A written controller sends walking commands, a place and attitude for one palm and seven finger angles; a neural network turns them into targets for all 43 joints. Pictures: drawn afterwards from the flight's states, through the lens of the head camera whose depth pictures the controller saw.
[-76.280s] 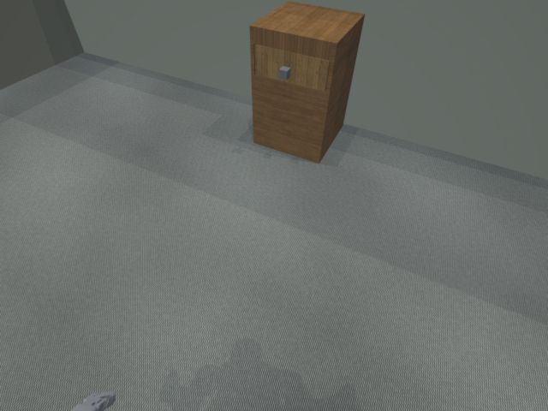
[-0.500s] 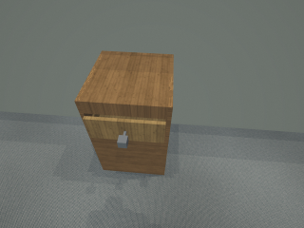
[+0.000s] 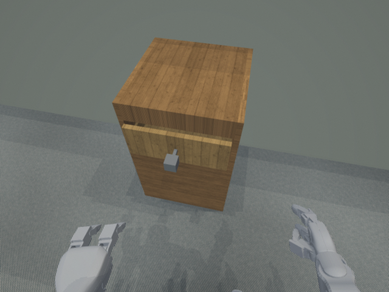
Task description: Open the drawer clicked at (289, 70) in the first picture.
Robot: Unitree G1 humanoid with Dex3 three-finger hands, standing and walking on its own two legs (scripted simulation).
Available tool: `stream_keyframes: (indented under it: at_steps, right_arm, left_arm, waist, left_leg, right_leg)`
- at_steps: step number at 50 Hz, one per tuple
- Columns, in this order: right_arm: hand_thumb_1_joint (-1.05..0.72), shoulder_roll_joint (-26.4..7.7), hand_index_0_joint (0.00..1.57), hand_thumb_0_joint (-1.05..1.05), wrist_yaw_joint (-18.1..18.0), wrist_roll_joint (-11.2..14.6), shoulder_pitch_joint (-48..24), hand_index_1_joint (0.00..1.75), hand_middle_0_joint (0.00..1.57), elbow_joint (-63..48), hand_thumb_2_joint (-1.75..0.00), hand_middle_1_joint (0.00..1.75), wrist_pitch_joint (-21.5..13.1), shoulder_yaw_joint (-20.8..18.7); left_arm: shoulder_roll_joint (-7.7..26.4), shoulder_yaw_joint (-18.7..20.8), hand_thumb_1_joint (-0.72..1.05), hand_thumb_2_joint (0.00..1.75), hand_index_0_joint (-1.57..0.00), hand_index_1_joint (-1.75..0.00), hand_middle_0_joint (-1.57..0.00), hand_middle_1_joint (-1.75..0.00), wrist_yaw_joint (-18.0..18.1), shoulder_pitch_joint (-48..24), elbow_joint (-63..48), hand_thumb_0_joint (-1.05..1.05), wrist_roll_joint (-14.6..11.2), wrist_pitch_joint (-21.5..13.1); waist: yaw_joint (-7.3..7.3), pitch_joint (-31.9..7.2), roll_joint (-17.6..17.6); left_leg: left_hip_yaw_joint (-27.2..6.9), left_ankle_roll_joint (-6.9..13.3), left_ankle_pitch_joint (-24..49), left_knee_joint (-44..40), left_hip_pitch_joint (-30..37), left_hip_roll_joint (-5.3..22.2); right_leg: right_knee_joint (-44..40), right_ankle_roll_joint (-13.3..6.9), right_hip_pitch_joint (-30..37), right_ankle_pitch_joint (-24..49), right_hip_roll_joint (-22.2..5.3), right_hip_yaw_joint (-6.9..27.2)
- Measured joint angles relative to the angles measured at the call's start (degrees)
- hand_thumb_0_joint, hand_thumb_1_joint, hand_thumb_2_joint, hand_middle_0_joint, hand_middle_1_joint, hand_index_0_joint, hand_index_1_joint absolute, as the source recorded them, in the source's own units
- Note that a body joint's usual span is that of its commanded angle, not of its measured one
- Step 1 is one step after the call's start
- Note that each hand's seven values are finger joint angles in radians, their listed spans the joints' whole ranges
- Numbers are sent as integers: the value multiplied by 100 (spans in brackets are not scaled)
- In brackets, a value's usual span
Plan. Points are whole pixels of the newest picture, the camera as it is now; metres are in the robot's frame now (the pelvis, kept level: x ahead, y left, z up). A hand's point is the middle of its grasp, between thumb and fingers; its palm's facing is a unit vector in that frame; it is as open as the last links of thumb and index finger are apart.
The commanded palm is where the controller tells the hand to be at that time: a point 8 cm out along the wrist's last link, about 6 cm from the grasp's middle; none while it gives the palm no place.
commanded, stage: raise the hand with hooked fingers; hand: left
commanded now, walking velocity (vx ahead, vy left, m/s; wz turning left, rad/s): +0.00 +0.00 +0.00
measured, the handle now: (173, 158) +0.55 +0.19 -0.21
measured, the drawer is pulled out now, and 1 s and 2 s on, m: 0.03 0.03 0.03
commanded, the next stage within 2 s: move the hooked fingers above the handle in 1.36 s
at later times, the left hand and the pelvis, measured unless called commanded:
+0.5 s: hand (89, 201) +0.24 +0.26 +0.04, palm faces +0.03 -0.11 -0.99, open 12.2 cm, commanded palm +0.23 +0.26 +0.10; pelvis +0.01 +0.03 +0.01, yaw +1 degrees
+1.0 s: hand (84, 153) +0.31 +0.28 +0.11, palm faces +0.04 -0.05 -1.00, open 13.8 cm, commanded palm +0.28 +0.28 +0.16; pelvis +0.01 +0.03 +0.03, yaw +2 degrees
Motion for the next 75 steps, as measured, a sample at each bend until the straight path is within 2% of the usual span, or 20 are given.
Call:
stream_keyframes:
  at_steps: [2, 4, 7, 9, 13, 17, 23, 27, 30, 36, 39, 48, 55, 61, 67, 71, 75]
  right_arm:
    - [-91, 96, 20, 1, -24, -44, -69, 30, 19, 131, -90, 30, 0, 54]
    - [-91, 213, 20, 1, -21, -84, -118, 30, 19, 243, -90, 30, -26, 132]
    - [-90, 394, 20, 1, 15, -84, -99, 30, 19, 356, -90, 30, -19, 273]
    - [-90, 501, 20, 1, 33, -14, 3, 30, 20, 406, -90, 30, 40, 362]
    - [-90, 575, 20, 1, 6, 185, 398, 30, 20, 455, -90, 30, 146, 545]
    - [-90, 422, 21, 1, -39, 234, 760, 30, 20, 510, -90, 30, 170, 545]
    - [-90, 90, 20, 2, -159, 145, 992, 30, 20, 695, -90, 30, 127, 210]
    - [-90, -39, 20, 2, -214, 145, 921, 30, 20, 812, -90, 30, 50, 37]
    - [-91, -51, 20, 2, -223, 189, 793, 30, 19, 824, -90, 30, 32, -9]
    - [-91, 102, 20, 2, -221, 335, 557, 30, 19, 700, -90, 30, 95, 138]
    - [-91, 189, 20, 1, -228, 365, 496, 30, 19, 627, -90, 30, 129, 247]
    - [-90, 267, 20, 1, -287, 386, 498, 30, 20, 691, -90, 30, 170, 387]
    - [-90, 166, 20, 1, -265, 415, 654, 30, 20, 763, -90, 30, 209, 307]
    - [-90, 39, 20, 1, -237, 398, 799, 30, 20, 774, -90, 30, 226, 194]
    - [-90, 16, 20, 1, -258, 405, 851, 30, 19, 856, -90, 30, 179, 89]
    - [-91, 44, 20, 1, -257, 446, 818, 30, 19, 904, -90, 30, 160, 71]
    - [-91, 67, 20, 1, -252, 490, 758, 30, 19, 892, -90, 30, 165, 108]
  left_arm:
    - [174, 157, 41, 69, -26, -61, -26, -61, 72, -267, -37, 0, 14, -45]
    - [275, 293, 36, 67, -26, -64, -26, -64, 107, -640, -103, 0, -30, -97]
    - [288, 346, 29, 64, -27, -69, -27, -69, 22, -1237, -185, 1, -128, -23]
    - [218, 287, 24, 62, -27, -72, -27, -72, -164, -1492, -240, 1, -236, 193]
    - [135, 178, 16, 58, -27, -78, -27, -78, -661, -1450, -448, 0, -471, 574]
    - [242, 167, 7, 54, -27, -84, -27, -84, -972, -1179, -539, 0, -486, 605]
    - [468, 332, -7, 48, -29, -93, -29, -93, -929, -1183, -547, 0, -464, 352]
    - [537, 410, -17, 44, -30, -99, -30, -99, -860, -1592, -440, 0, -528, 252]
    - [550, 373, -23, 41, -30, -103, -30, -103, -936, -1933, -373, 0, -576, 338]
    - [602, 210, -37, 36, -31, -112, -31, -112, -1418, -2502, -161, 0, -673, 676]
    - [666, 153, -42, 34, -31, -115, -31, -115, -1709, -2749, -56, 0, -703, 739]
    - [913, 164, -48, 31, -31, -119, -31, -120, -2232, -3445, 266, 0, -808, 437]
    - [988, 343, -49, 30, -31, -120, -31, -120, -2467, -3615, 423, 0, -996, 235]
    - [918, 356, -49, 30, -31, -120, -31, -120, -2461, -3340, 334, 0, -997, -47]
    - [942, 403, -49, 30, -32, -120, -32, -120, -2051, -3241, 268, 0, -876, -299]
    - [958, 459, -49, 30, -32, -120, -32, -120, -1851, -3347, 378, 0, -882, -157]
    - [919, 398, -49, 30, -32, -120, -31, -120, -1905, -3456, 532, 0, -928, 121]
  waist:
    - [39, -66, 82]
    - [15, -103, 197]
    - [-104, -102, 385]
    - [-206, -92, 489]
    - [-388, -70, 525]
    - [-495, 60, 487]
    - [-470, 233, 497]
    - [-454, 230, 536]
    - [-455, 196, 587]
    - [-406, 175, 626]
    - [-358, 231, 626]
    - [-253, 381, 648]
    - [-304, 380, 687]
    - [-345, 418, 653]
    - [-334, 441, 609]
    - [-325, 394, 625]
    - [-332, 343, 667]
  left_leg:
    - [-106, 1, -121, 267, -189, -16]
    - [-188, 4, -226, 492, -329, -32]
    - [-241, -11, -292, 629, -380, -43]
    - [-210, 40, -268, 532, -278, -43]
    - [-34, 91, -93, 9, 142, -41]
    - [42, 132, 54, -398, 497, -42]
    - [-51, 180, 121, -539, 655, -64]
    - [-122, 208, 141, -551, 687, -104]
    - [-133, 219, 176, -630, 781, -128]
    - [-103, 227, 353, -1024, 1142, -160]
    - [-124, 220, 453, -1218, 1317, -159]
    - [-258, 178, 652, -1544, 1578, -134]
    - [-247, 158, 760, -1722, 1612, -113]
    - [-202, 149, 806, -1769, 1560, -105]
    - [-210, 131, 837, -1758, 1494, -106]
    - [-214, 122, 859, -1763, 1471, -109]
    - [-211, 120, 889, -1793, 1485, -113]
  right_leg:
    - [203, -1, -129, -124, -39, -103]
    - [366, 8, -217, -220, -71, -182]
    - [437, 52, -222, -265, -94, -229]
    - [326, 80, -123, -220, -84, -197]
    - [-93, 126, 204, -51, -42, -15]
    - [-453, 162, 524, 88, -22, 67]
    - [-710, 208, 778, 175, -60, -16]
    - [-776, 239, 865, 190, -112, -79]
    - [-859, 259, 969, 219, -136, -85]
    - [-1157, 277, 1286, 346, -158, -44]
    - [-1331, 266, 1463, 424, -158, -62]
    - [-1710, 221, 1795, 600, -151, -195]
    - [-1885, 203, 1823, 712, -127, -186]
    - [-1910, 192, 1746, 761, -112, -143]
    - [-1891, 173, 1679, 784, -115, -151]
    - [-1888, 165, 1653, 800, -119, -155]
    - [-1909, 163, 1664, 825, -123, -151]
